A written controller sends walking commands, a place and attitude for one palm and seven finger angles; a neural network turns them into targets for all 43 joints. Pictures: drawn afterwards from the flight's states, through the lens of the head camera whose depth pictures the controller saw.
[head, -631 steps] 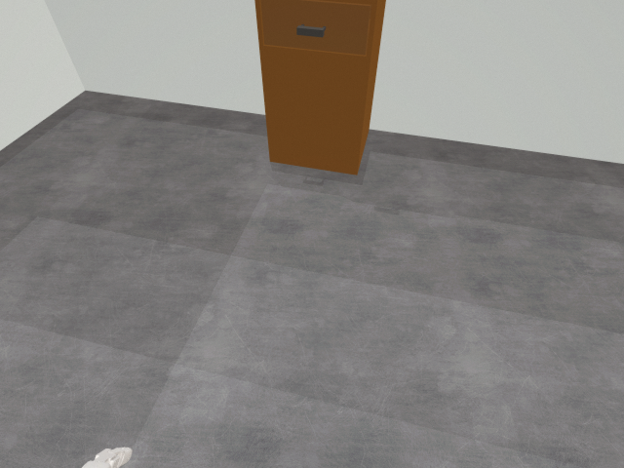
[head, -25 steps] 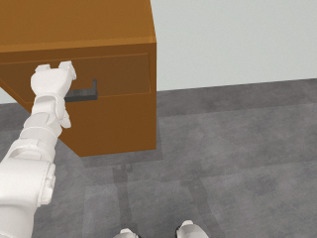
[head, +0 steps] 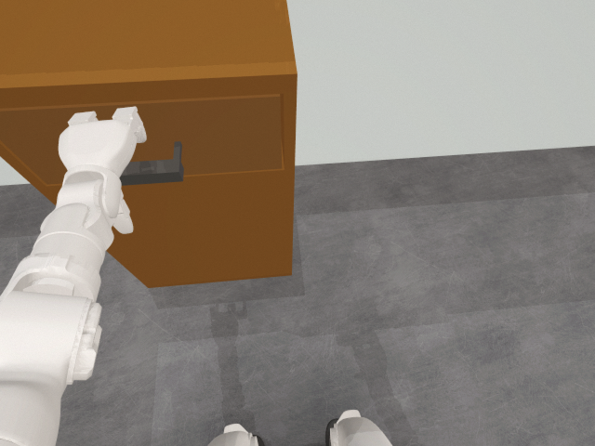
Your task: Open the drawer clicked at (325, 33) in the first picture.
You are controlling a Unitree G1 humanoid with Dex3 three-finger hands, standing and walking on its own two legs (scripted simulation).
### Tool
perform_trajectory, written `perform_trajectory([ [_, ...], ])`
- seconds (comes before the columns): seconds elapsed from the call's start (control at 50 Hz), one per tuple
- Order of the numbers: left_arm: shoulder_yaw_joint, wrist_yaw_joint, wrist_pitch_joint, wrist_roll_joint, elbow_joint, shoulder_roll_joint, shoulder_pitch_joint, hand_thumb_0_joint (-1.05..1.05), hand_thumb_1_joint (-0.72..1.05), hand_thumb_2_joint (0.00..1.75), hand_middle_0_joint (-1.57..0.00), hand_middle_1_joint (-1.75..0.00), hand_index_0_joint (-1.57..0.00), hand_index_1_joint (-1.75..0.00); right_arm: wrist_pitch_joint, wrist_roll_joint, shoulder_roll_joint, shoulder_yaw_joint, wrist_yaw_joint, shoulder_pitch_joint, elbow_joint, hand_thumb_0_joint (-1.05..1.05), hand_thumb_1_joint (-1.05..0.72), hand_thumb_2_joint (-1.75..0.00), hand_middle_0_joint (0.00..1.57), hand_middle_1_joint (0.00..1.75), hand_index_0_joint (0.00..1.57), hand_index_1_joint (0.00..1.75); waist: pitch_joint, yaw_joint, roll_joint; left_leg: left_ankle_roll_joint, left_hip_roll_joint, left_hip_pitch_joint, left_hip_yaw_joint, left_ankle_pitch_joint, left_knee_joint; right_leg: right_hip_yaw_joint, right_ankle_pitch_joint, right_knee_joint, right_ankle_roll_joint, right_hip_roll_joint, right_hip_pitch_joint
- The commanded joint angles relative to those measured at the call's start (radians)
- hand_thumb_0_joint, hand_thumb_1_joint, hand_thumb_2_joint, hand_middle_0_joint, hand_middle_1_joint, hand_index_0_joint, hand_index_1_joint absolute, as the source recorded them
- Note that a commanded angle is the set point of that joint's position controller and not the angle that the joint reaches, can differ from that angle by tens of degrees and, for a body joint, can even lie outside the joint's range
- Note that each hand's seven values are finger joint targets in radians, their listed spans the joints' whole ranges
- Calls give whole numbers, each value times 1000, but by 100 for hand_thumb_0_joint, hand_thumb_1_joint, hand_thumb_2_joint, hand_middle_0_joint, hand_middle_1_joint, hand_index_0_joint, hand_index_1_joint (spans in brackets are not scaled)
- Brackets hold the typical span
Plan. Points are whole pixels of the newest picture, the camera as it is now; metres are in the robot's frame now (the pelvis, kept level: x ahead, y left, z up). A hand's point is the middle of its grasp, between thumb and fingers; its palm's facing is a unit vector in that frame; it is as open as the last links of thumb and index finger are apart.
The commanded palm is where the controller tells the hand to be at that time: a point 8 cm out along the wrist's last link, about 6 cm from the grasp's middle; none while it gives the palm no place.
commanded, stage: move the hooked fingers above the handle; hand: left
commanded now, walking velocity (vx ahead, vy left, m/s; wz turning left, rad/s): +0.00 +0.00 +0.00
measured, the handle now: (149, 160) +0.56 +0.20 -0.03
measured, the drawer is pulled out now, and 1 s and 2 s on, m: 0.00 0.00 0.00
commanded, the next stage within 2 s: none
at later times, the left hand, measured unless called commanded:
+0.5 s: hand (124, 173) +0.49 +0.21 +0.03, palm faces -0.08 -0.03 -1.00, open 13.8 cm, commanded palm +0.49 +0.21 +0.08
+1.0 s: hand (132, 168) +0.50 +0.20 +0.03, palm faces -0.04 -0.05 -1.00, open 13.8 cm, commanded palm +0.49 +0.21 +0.08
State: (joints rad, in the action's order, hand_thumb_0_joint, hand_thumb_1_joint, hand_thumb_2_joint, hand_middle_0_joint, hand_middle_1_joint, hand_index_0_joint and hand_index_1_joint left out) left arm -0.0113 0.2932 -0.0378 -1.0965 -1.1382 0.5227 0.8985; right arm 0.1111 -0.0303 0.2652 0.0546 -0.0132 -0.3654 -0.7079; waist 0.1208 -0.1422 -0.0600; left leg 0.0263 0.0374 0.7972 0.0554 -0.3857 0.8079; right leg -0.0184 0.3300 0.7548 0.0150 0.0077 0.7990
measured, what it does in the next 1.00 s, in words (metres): stands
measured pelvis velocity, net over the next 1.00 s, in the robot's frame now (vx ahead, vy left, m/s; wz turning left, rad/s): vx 0.00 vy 0.00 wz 0.01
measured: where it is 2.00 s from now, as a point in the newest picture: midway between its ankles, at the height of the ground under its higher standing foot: outside the picture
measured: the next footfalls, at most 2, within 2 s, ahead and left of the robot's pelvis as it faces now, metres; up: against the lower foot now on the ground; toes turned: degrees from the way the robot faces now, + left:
none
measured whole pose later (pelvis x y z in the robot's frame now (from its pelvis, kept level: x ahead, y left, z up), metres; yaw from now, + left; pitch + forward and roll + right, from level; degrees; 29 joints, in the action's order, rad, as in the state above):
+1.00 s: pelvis +0.00 +0.00 +0.00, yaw +1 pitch +21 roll -2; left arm -0.02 0.31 -0.17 -1.12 -1.08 0.51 0.88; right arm 0.09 -0.04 0.26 0.05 -0.03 -0.39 -0.73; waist 0.13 -0.14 -0.05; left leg 0.02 0.03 0.81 0.04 -0.39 0.83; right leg -0.03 0.34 0.77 0.01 0.01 0.80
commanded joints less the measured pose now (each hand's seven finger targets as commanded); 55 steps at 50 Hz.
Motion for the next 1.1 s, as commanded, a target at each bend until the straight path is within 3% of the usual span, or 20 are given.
perform_trajectory([
  [0.0,-2,4,-92,28,316,173,470,0,-50,30,-30,-120,-30,-120,-18,-6,160,77,-26,-173,32,0,-90,-90,20,30,20,30,549,-23,-50,14,-32,-441,-59,527,-38,-10,-367,-70,-39,-60,-234],
  [0.1,10,48,-92,13,199,166,396,0,-50,30,-30,-120,-30,-120,-13,-4,157,63,-17,-162,12,0,-90,-90,20,30,20,30,361,-18,-6,13,-41,-317,-51,421,-60,-22,-300,-72,-47,-62,-184],
  [0.12,35,63,-79,8,178,196,389,0,-50,30,-30,-120,-30,-120,-13,-3,161,59,-12,-159,10,0,-90,-90,20,30,20,30,344,-8,-7,12,-42,-291,-47,394,-66,-24,-279,-71,-49,-60,-183],
  [0.16,88,85,-51,-3,156,267,379,0,-50,30,-30,-120,-30,-120,-7,-7,169,53,-7,-152,13,0,-90,-90,20,30,20,30,364,15,-2,11,-46,-263,-44,407,-66,-22,-297,-54,-54,-59,-215],
  [0.2,59,94,-22,-9,134,238,376,0,-50,30,-30,-120,-30,-120,-7,-4,165,52,-2,-147,27,0,-90,-90,20,30,20,30,379,7,2,12,-49,-257,-32,399,-63,-20,-314,-54,-50,-58,-227],
  [0.28,58,77,-19,-9,201,244,396,0,-50,30,-30,-120,-30,-120,-8,-6,165,62,-3,-154,43,0,-90,-90,20,30,20,30,517,13,-19,12,-46,-325,-33,470,-48,-11,-379,-43,-44,-57,-284],
  [0.36,-13,49,-65,13,282,164,507,0,-50,30,-30,-120,-30,-120,-18,-3,159,72,-17,-157,37,0,-90,-90,20,30,20,30,497,-42,8,19,-42,-368,-46,439,-46,-6,-348,-71,-37,-57,-245],
  [0.4,7,51,-82,8,264,201,516,0,-50,30,-30,-120,-30,-120,-23,0,164,72,-25,-162,24,0,-90,-90,20,30,20,30,468,-48,9,21,-44,-357,-52,384,-50,-6,-297,-77,-37,-58,-215],
  [0.46,29,70,-99,5,275,231,551,0,-50,30,-30,-120,-30,-120,-30,-6,165,66,-29,-162,15,0,-90,-90,20,30,20,30,462,-40,-40,17,-47,-361,-58,398,-47,-9,-282,-68,-44,-56,-189],
  [0.52,29,96,-69,-8,208,212,502,0,-50,30,-30,-120,-30,-120,-30,-11,161,61,-18,-162,7,0,-90,-90,20,30,20,30,453,-24,-91,5,-45,-363,-62,446,-36,-25,-283,-45,-50,-60,-148],
  [0.62,32,79,35,-4,69,225,409,0,-50,30,-30,-120,-30,-120,-14,-4,171,49,-2,-162,21,0,-90,-90,20,30,20,30,426,-8,-10,8,-48,-272,-35,438,-47,-23,-343,-46,-45,-59,-227],
  [0.68,32,51,48,-9,73,240,398,0,-50,30,-30,-120,-30,-120,-4,1,174,49,-6,-163,31,0,-90,-90,20,30,20,30,459,-3,18,13,-50,-267,-25,440,-52,-14,-378,-51,-40,-56,-276],
  [0.7,30,44,54,-10,63,242,392,0,-50,30,-30,-120,-30,-120,0,5,176,47,-8,-159,31,0,-90,-90,20,30,20,30,429,-7,38,13,-49,-253,-24,416,-58,-14,-365,-57,-40,-56,-271],
  [0.76,-3,13,14,5,124,199,438,0,-50,30,-30,-120,-30,-120,-9,10,170,52,-20,-158,44,0,-90,-90,20,30,20,30,403,-30,67,20,-45,-263,-30,368,-68,-9,-325,-78,-37,-55,-261],
  [0.82,28,-2,-74,15,240,237,473,0,-50,30,-30,-120,-30,-120,-20,3,166,59,-34,-161,51,0,-90,-90,20,30,20,30,481,-21,6,23,-47,-311,-37,378,-56,5,-324,-67,-38,-54,-266],
  [0.88,31,31,-147,4,329,223,519,0,-50,30,-30,-120,-30,-120,-35,-8,157,70,-37,-171,38,0,-90,-90,20,30,20,30,521,-26,-57,18,-40,-380,-60,434,-31,-4,-305,-48,-43,-58,-194],
  [0.92,72,73,-149,-6,304,261,509,0,-50,30,-30,-120,-30,-120,-37,-14,161,65,-32,-166,21,0,-90,-90,20,30,20,30,482,-22,-53,14,-39,-343,-63,418,-22,-12,-278,-34,-45,-60,-162],
  [0.98,104,131,-87,-18,200,303,488,0,-50,30,-30,-120,-30,-120,-35,-14,164,54,-19,-160,9,0,-90,-90,20,30,20,30,428,-15,-50,13,-48,-263,-57,373,-24,-21,-247,-23,-46,-60,-149],
  [1.02,73,149,-18,-25,124,276,477,0,-50,30,-30,-120,-30,-120,-33,-11,168,49,-10,-160,7,0,-90,-90,20,30,20,30,405,-20,-38,10,-50,-238,-49,368,-28,-28,-248,-25,-46,-60,-145],
  [1.08,49,119,52,-22,93,261,462,0,-50,30,-30,-120,-30,-120,-26,-6,176,53,0,-171,16,0,-90,-90,20,30,20,30,505,-13,-57,6,-48,-294,-41,427,-27,-23,-310,-29,-44,-61,-200],
])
